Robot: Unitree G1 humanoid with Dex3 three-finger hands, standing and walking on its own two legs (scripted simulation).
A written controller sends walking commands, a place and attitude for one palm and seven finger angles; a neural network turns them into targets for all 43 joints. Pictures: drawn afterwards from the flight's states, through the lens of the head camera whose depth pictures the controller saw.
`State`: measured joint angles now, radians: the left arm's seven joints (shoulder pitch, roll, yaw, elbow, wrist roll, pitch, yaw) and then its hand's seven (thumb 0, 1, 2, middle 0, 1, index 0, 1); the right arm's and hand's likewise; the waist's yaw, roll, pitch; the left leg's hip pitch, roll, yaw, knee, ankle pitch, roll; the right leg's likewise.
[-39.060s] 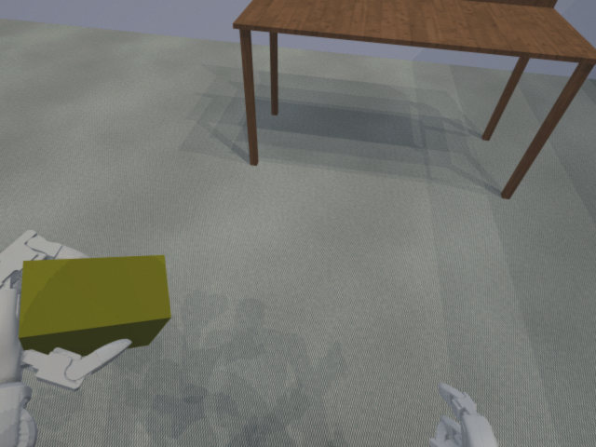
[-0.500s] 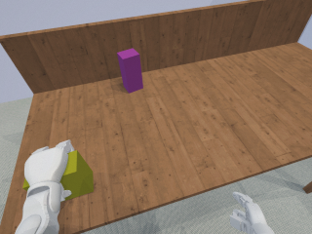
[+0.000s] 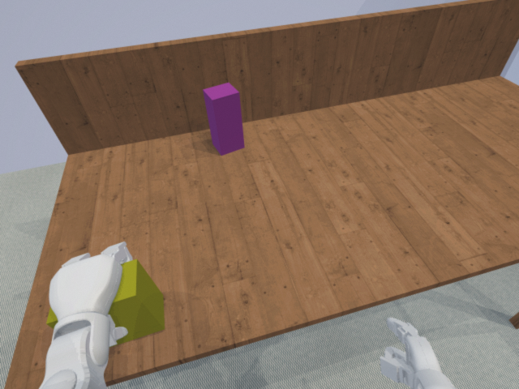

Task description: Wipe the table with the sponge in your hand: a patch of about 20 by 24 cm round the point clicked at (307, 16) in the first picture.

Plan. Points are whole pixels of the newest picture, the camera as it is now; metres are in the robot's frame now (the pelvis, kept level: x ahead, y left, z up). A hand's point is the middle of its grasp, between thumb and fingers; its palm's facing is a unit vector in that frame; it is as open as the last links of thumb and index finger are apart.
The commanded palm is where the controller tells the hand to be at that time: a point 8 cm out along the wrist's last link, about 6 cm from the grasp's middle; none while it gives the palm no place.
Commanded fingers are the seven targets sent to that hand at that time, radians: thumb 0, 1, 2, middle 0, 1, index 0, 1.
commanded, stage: lift the sponge slowly off the table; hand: left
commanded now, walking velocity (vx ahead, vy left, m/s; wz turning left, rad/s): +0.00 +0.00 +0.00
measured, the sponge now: (118, 312) +0.21 +0.27 +0.00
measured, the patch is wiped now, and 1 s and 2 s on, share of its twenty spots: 1.00 1.00 1.00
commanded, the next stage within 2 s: bring the sponge back beside the body in 1.88 s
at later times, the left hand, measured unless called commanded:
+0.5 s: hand (106, 303) +0.20 +0.27 +0.06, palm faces +0.01 -0.15 -0.99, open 10.5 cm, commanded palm +0.17 +0.26 +0.13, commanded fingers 0.00 0.10 1.30 -1.20 -1.60 -1.20 -1.60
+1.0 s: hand (99, 285) +0.21 +0.27 +0.09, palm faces +0.07 -0.13 -0.99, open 10.5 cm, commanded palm +0.17 +0.26 +0.17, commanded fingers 0.00 0.10 1.30 -1.20 -1.60 -1.20 -1.60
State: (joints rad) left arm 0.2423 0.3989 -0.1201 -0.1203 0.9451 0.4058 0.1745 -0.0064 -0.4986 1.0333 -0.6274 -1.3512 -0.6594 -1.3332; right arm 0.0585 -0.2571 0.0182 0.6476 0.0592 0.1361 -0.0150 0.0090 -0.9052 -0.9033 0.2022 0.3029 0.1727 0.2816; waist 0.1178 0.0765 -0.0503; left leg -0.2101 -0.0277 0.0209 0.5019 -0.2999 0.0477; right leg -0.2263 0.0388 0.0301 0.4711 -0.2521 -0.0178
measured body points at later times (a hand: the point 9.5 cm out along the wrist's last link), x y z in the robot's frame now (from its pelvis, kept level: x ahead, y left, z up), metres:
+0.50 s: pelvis -0.01 -0.01 +0.00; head -0.02 -0.03 +0.45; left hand +0.19 +0.27 +0.11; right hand +0.23 -0.21 -0.09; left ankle -0.02 +0.09 -0.74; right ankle +0.00 -0.12 -0.74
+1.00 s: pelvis -0.01 -0.01 +0.01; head -0.02 -0.04 +0.45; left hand +0.20 +0.27 +0.15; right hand +0.23 -0.21 -0.08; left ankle -0.02 +0.09 -0.74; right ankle +0.00 -0.12 -0.74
